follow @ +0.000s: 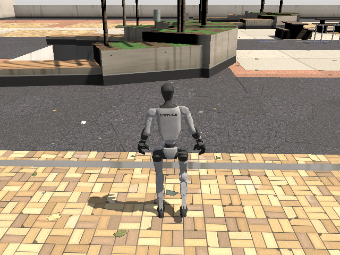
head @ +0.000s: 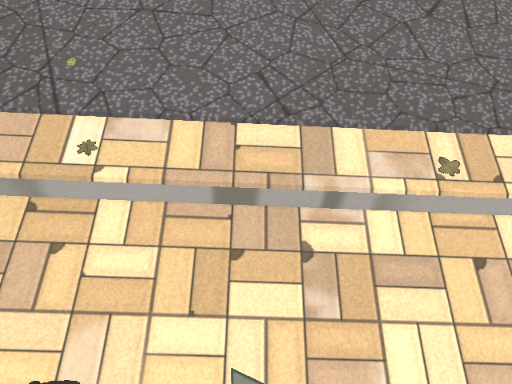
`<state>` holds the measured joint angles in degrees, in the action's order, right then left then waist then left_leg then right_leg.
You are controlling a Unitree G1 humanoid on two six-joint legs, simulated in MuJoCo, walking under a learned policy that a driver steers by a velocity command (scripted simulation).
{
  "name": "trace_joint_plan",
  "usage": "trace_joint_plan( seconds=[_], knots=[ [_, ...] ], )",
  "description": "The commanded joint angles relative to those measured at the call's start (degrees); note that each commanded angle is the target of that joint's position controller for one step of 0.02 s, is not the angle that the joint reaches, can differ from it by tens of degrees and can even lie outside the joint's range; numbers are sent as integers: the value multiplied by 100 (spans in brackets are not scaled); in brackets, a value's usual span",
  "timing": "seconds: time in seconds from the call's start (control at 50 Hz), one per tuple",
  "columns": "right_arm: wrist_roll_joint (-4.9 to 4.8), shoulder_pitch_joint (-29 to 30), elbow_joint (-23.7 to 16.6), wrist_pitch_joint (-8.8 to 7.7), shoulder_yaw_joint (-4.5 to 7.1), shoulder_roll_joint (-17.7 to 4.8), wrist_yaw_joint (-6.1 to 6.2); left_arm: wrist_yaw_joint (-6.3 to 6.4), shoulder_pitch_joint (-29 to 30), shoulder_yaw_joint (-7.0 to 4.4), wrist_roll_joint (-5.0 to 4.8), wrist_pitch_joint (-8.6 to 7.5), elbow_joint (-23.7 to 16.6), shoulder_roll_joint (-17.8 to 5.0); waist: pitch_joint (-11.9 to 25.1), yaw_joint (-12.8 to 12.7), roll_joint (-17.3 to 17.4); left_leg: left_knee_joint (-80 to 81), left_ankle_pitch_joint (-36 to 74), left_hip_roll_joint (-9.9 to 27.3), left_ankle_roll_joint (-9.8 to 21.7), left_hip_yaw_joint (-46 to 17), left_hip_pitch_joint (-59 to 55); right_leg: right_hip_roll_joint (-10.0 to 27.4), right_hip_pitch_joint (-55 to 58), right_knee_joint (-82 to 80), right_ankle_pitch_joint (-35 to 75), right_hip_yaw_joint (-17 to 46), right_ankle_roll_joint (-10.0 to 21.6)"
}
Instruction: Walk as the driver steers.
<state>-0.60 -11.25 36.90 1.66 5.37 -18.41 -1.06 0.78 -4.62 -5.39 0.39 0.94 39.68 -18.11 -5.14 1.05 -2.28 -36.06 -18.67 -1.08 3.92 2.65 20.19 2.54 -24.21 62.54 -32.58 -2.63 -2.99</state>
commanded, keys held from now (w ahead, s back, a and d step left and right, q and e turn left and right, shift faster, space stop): w+q+shift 0.08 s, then w+e+shift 0.68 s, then w+q+shift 0.24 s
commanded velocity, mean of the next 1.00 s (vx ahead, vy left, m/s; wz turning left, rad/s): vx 0.78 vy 0.00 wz -0.23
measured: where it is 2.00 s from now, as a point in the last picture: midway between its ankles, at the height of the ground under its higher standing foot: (284, 43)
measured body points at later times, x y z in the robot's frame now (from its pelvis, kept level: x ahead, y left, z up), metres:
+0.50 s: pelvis +0.25 -0.03 -0.02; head +0.28 -0.03 +0.43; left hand +0.47 +0.21 -0.10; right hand +0.26 -0.32 -0.13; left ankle +0.00 +0.09 -0.73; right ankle +0.44 -0.16 -0.70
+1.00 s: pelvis +0.68 -0.11 +0.01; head +0.71 -0.13 +0.46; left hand +0.77 +0.14 -0.11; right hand +0.86 -0.39 -0.04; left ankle +0.74 -0.02 -0.73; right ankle +0.46 -0.14 -0.69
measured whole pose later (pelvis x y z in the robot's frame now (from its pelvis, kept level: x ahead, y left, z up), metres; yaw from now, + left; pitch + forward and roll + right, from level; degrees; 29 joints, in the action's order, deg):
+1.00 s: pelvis +0.68 -0.11 +0.01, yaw -17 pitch +4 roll +1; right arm -1.5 -2.6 32.4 -7.3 -0.8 -15.7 -1.5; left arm 0.7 -22.7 -0.2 1.0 -1.0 45.4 -15.3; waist 0.7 -3.5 0.6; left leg -25.7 -7.0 -0.4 6.1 4.0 20.4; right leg -6.1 -1.6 33.8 -19.3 7.6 5.5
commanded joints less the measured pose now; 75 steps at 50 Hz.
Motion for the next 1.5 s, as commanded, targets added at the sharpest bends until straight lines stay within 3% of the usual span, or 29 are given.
trace_joint_plan(
  seconds=[0.02, 0.06, 0.2, 0.42, 0.52, 0.54, 0.56, 0.58, 0.6, 0.62, 0.66, 0.78, 0.86, 0.9, 0.96, 1.0, 1.02, 1.04, 1.06, 1.1, 1.18, 1.22, 1.28, 1.3, 1.32, 1.34, 1.38, 1.42, 1.5],
  knots=[
    [-268, -632, -247, -248, 275, -952, 92, -49, 537, -112, -55, -307, -691, -563, 1317, 170, 411, 1927, 171, 1601, 1284, -2925, -2508, 35, -2136, 417, 463, 865, 134],
    [-232, -425, -380, -260, 180, -864, 169, -104, 603, -157, -83, -385, -676, -644, 800, 85, 736, 2489, -1796, 1350, 1174, -3123, -1966, -57, -1927, -292, 1275, 848, 157],
    [8, -913, -188, -537, 33, -810, 222, -203, 580, 51, -136, -618, -388, -289, 414, 384, 1176, 2755, -647, 1208, 832, -1899, -1750, 78, -1578, -2034, 2952, 346, -70],
    [99, -1099, 208, -676, -34, -819, 145, -595, 872, 286, -273, -746, -699, -172, -430, 523, 617, 3124, 990, 1651, 492, -328, -2607, 248, -2685, -2284, 3461, 257, 456],
    [208, -873, 247, -524, 41, -1282, 256, -540, -511, 77, -293, -618, -601, -725, 901, -490, 1153, 618, 7723, 1469, 161, 604, -2519, -807, 158, -1993, 2270, -759, 1112],
    [188, -734, 163, -512, 10, -1238, 291, -465, -1935, -127, -343, -551, -284, -1094, 1577, -1241, 937, -1048, 7846, 1342, 10, 640, -1579, -942, 2128, -2174, 2333, -593, 1383],
    [301, -852, 73, -636, -183, -682, 280, -343, -2917, -237, -397, -453, -18, -1470, 1918, -1409, -99, -3231, 3860, 881, -226, 414, 223, -247, 4014, -2202, 1663, 842, 1626],
    [118, -1342, -316, -921, -442, 27, 123, -337, -2642, -280, -316, -509, -133, -1812, 2711, -601, -1936, -5418, -972, -402, -494, -446, 2382, 1227, 5321, -3793, -949, 4863, 2888],
    [-56, -499, -391, -1147, -335, -751, 53, -311, -2731, -172, -231, -561, -221, -1210, 2780, -1153, -841, -5365, -404, -105, -191, -1284, 2874, 1199, 5370, -4652, -1767, 5591, 2484],
    [-220, 31, -623, -1246, -329, -775, 38, -275, -2564, -139, -109, -597, -225, -1114, 1865, -1025, -400, -5052, -92, 91, -107, -1200, 3107, 1161, 4605, -4812, -1130, 5090, 2248],
    [66, 72, -611, -1273, -394, -573, 121, -267, -1734, -77, -70, -664, -410, -974, 989, -336, 727, -3986, 219, 480, -151, -1225, 2292, 768, 2506, -4847, 485, 4082, 2176],
    [311, 473, -723, -961, -485, -312, 103, -37, -1090, 98, -215, -634, -377, -571, -247, 73, 188, -1461, 1410, 461, -716, -452, 1226, -294, -142, -5258, 2742, 1940, 2036],
    [65, 1159, -777, -975, -601, -12, 2, -47, -1778, 148, -216, -654, -36, -562, 5, -615, -249, -118, 3041, 358, -620, -144, 650, 22, 576, -5228, 2864, 1600, 1646],
    [15, 2064, -1119, -965, -480, -166, 2, -126, -2914, 340, -289, -441, 493, -105, 172, -972, 179, 23, 690, 73, -49, 493, 2229, 136, 3297, -4291, 6370, 1575, 1243],
    [-115, 935, -971, -976, -333, -433, -14, 43, -2524, 262, 103, -77, 574, -843, 1630, -322, -1066, 1103, 658, -304, 231, 496, 661, 584, 4474, -2261, 10723, 1571, 915],
    [-211, -2203, 98, -849, -203, -729, -20, 47, -810, 298, 271, -297, -37, -765, 2334, 1228, 157, 1526, 2765, 648, 812, -665, -3570, 75, 1220, 606, 6703, 1290, 890],
    [12, -2631, 441, -769, -180, -1029, -70, -7, -833, 526, 414, -658, -284, 114, 2084, 708, 2212, 216, 5895, 1627, 1183, -2054, -5800, -699, -2073, 2519, -14, 842, 474],
    [125, -2738, 409, -642, -39, -856, 15, -101, -817, 542, -92, -878, -382, -246, 2334, 1056, 1309, 568, 3722, 2200, 2002, -3125, -6572, -504, -3917, 3274, -154, 934, 190],
    [166, -2940, 490, -566, -34, -667, 82, -116, -186, 576, -281, -971, -599, -217, 1766, 1274, 839, 1041, 2188, 2086, 1905, -3212, -6374, -233, -4847, 3704, -237, 891, 74],
    [237, -2755, 678, -511, -189, -233, 111, -218, 327, 781, -80, -1031, -972, 381, 406, 779, 153, 1658, 1162, 1751, 1617, -3108, -4594, -179, -5628, 4405, -158, 465, 160],
    [-77, -577, 425, -554, -358, -106, 317, -400, 153, 1184, 61, -942, -1927, 794, -1011, -910, 825, 3032, 281, 774, 1071, -2149, 1122, 385, -3820, 3349, 51, 134, -72],
    [-162, -539, 254, -657, -115, -678, 376, -264, -198, 1110, 276, -969, -1960, 502, 24, -1081, 130, 3669, 864, 281, 1054, -1638, 3707, 78, 1119, 874, 1709, -492, -129],
    [-110, -437, 306, -809, 152, -1691, 141, 211, -3386, 149, -175, -734, -1284, -985, 2671, -2894, 972, -439, 7051, 278, 106, -1820, 1199, -345, 4278, -727, 1330, 65, 123],
    [135, -337, 149, -873, -60, -690, 125, 206, -4078, 41, -161, -701, -831, -1418, 2804, -2478, -337, -2904, 3220, -84, -80, -2022, 1215, 559, 4299, -1330, 219, 2125, 436],
    [18, -1059, -232, -940, -277, 251, 15, 243, -3406, 151, 78, -718, -802, -1617, 2845, -1313, -3408, -5376, 206, -765, 49, -1856, 1841, 1873, 3663, -4312, 68, 5794, 1073],
    [-283, -1512, -108, -871, -205, 70, -53, 225, -2239, 238, 27, -733, -1168, -959, 2125, -772, -2196, -6726, 538, -422, -47, -1615, 2507, 2458, 2897, -5113, -1520, 6953, 1506],
    [-244, -766, -430, -506, -343, 594, -19, 77, -1736, 402, -137, -680, -594, 29, 178, -412, -440, -7364, 408, 174, 67, -916, 3116, 2234, 1179, -4654, -1853, 4817, 1443],
    [-208, -719, -602, -209, -398, 782, -98, -71, -1509, 497, 42, -621, 5, 703, -299, 63, -338, -7068, 270, 528, 234, -833, 2851, 1771, 118, -4212, -201, 2465, 869],
    [-106, -69, -899, -15, -303, 315, -83, 34, -1049, 323, 56, -670, 211, 345, -586, 195, -309, -4702, 632, 806, 76, -682, 2637, 1386, 217, -4896, 1951, -64, 552]
  ],
)
Velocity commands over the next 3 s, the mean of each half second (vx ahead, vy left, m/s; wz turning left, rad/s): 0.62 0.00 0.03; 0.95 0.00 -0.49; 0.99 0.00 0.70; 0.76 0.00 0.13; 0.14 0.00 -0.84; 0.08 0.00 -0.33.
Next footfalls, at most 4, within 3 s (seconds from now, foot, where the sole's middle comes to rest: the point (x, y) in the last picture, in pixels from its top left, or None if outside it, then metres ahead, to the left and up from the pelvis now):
0.54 right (306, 351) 0.48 -0.15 -0.76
0.86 left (244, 218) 0.83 0.01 -0.70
1.00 left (259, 244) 0.78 -0.03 -0.76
1.30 right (361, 132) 1.13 -0.35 -0.66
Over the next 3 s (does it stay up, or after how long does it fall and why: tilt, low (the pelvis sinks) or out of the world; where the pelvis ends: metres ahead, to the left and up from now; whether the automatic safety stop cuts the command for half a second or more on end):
stays up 1.78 -0.02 0.11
